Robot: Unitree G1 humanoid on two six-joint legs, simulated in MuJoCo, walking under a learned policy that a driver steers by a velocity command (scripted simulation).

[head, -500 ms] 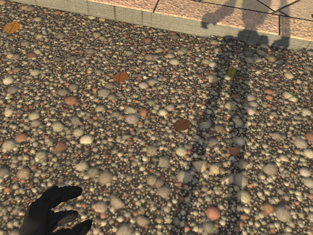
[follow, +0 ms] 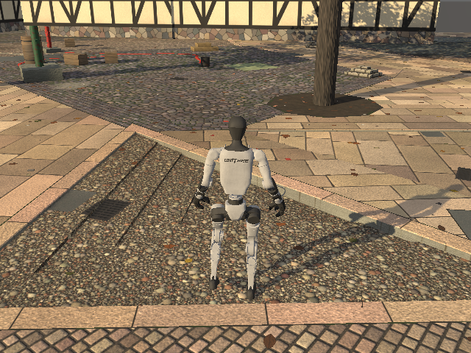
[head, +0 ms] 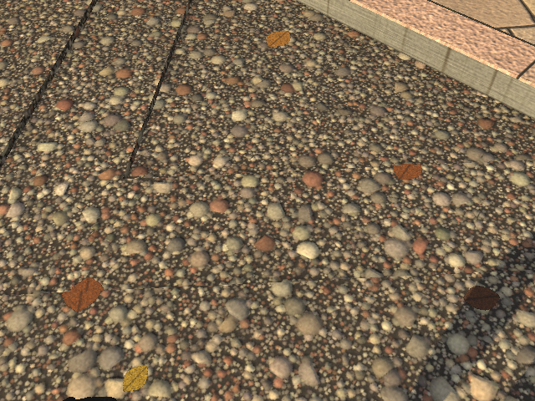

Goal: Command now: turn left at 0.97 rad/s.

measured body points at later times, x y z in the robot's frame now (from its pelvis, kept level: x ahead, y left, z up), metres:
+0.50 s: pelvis +0.01 +0.06 +0.00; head +0.03 +0.08 +0.45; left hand +0.05 +0.36 -0.13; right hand +0.22 -0.15 -0.09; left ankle -0.02 +0.15 -0.74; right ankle +0.03 -0.08 -0.66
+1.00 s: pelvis +0.04 +0.00 +0.00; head +0.09 -0.04 +0.45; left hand +0.28 +0.24 -0.07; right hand +0.14 -0.33 -0.10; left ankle +0.13 +0.17 -0.66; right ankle +0.03 -0.07 -0.74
